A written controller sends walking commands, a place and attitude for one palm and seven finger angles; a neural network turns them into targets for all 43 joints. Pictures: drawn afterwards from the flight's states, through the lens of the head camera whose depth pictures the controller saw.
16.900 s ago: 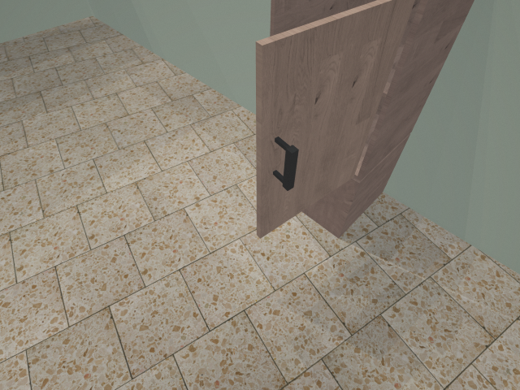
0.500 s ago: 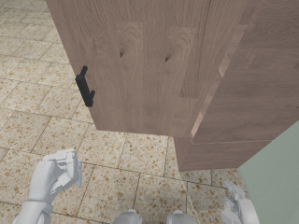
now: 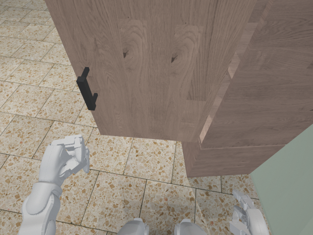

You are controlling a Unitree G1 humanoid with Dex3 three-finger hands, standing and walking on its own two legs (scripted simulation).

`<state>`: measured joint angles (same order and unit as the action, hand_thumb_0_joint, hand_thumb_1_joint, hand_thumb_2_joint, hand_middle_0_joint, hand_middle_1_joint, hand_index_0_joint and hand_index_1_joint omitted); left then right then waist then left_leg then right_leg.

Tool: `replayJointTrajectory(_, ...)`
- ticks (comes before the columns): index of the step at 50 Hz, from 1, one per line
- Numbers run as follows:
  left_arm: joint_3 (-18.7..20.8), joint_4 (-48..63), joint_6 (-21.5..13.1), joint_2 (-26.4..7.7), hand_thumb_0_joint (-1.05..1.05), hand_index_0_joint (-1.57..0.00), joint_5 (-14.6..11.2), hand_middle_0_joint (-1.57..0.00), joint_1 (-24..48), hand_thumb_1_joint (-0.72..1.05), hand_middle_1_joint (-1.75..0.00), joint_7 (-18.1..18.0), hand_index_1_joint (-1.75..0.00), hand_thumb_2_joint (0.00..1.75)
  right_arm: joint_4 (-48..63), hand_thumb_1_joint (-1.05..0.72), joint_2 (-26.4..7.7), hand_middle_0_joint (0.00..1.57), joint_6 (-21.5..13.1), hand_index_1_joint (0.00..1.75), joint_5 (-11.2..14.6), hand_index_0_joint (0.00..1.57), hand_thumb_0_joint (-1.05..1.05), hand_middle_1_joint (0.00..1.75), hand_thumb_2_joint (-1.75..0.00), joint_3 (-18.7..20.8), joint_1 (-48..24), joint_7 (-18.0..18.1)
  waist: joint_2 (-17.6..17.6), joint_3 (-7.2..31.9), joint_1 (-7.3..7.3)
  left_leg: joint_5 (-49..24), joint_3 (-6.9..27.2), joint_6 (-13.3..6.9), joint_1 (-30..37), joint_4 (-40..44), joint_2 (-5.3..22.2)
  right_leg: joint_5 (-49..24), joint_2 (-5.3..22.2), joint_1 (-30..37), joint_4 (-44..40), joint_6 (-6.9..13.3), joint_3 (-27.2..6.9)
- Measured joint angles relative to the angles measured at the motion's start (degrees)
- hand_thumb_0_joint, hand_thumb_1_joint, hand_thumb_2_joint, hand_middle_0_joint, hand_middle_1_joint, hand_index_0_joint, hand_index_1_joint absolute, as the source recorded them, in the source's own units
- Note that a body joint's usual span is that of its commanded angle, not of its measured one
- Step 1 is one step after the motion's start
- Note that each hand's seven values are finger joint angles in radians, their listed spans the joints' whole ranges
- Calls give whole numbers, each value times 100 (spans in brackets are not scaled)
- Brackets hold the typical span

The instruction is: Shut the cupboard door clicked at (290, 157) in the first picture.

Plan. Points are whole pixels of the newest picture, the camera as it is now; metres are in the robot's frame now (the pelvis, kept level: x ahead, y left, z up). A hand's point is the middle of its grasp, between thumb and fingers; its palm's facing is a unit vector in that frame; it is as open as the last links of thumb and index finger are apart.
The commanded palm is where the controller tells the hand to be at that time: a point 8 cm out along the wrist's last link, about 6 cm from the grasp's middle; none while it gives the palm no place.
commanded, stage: bring the fist close to the handle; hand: left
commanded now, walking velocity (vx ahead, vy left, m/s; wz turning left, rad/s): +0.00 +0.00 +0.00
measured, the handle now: (89, 89) +0.49 +0.23 +0.06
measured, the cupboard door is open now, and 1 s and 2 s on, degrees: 82 82 70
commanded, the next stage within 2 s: push the door shut along its arc in 1.06 s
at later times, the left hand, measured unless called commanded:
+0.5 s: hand (92, 129) +0.36 +0.19 +0.05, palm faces +0.00 -1.00 -0.04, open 3.1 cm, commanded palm +0.34 +0.24 +0.06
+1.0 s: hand (94, 119) +0.39 +0.19 +0.05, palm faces +0.02 -1.00 -0.03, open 3.1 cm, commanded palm +0.37 +0.24 +0.06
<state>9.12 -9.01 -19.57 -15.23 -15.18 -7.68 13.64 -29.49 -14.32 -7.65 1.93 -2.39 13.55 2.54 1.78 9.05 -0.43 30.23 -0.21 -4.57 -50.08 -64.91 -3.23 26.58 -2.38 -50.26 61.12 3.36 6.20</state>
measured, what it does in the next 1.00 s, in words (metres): stands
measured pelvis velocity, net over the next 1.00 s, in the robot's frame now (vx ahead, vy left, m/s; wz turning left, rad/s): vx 0.01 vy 0.00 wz -0.03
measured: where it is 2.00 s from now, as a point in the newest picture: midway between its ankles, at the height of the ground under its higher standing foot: outside the picture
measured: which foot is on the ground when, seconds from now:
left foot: down 0.00-1.00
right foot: down 0.00-1.00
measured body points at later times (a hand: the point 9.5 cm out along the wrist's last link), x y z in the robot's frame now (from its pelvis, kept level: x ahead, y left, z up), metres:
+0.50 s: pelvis +0.00 +0.00 +0.01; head +0.08 +0.01 +0.45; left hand +0.35 +0.24 +0.06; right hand +0.14 -0.25 -0.09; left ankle +0.01 +0.07 -0.66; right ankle +0.03 -0.09 -0.66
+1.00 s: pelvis +0.01 +0.00 +0.01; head +0.10 +0.01 +0.45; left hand +0.38 +0.25 +0.05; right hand +0.09 -0.26 -0.10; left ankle +0.01 +0.07 -0.66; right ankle +0.03 -0.09 -0.66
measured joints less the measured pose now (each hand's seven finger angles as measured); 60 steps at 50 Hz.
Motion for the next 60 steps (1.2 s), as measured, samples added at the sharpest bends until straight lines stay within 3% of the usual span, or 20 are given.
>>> replayJointTrajectory(8, 138, -517, -39, -31, 2, -130, -11, -130, 481, 90, -150, -9, -150, 90, -90, -90, -45, 20, 78, 30, 5, 21, 1, 30, -90, 50, 162, -38, -2, 12, -68, -70, -65, -8, 142, 222, 2, -70, -10, 104, -175, -17, -83)
replayJointTrajectory(20, 183, -1525, -229, -31, 2, -130, 176, -130, 1505, 90, -150, -141, -150, 90, -320, -90, -83, 20, 221, 30, -6, 21, 1, 30, -90, 101, 128, -49, -43, -57, -119, -109, -121, -21, 59, 247, -15, -94, 10, -10, -148, -32, -136)
replayJointTrajectory(36, 589, -3327, -369, -342, 2, -130, 321, -130, 3130, 90, -150, -49, -150, 90, -507, -90, -79, 20, 491, 30, -18, 21, 1, 30, -90, 72, 274, -120, -59, -81, -302, -158, -159, -19, -90, 321, 14, -161, -20, -177, -218, -26, -177)
replayJointTrajectory(48, 692, -3085, -567, -272, 2, -130, 282, -130, 2658, 90, -150, -27, -150, 90, -475, -90, -98, 20, 680, 30, -5, 21, 1, 30, -90, 170, 508, -183, -56, -86, -317, -179, -214, -26, 53, 494, 42, -200, -59, -64, -373, -39, -250)
replayJointTrajectory(60, 547, -3397, -616, -299, 2, -130, 323, -130, 3080, 90, -150, -2, -150, 90, -497, -90, -75, 20, 655, 30, -12, 21, 1, 30, -90, 145, 223, -152, -53, -103, -299, -171, -142, -16, -37, 398, 16, -181, -27, -112, -316, -35, -171)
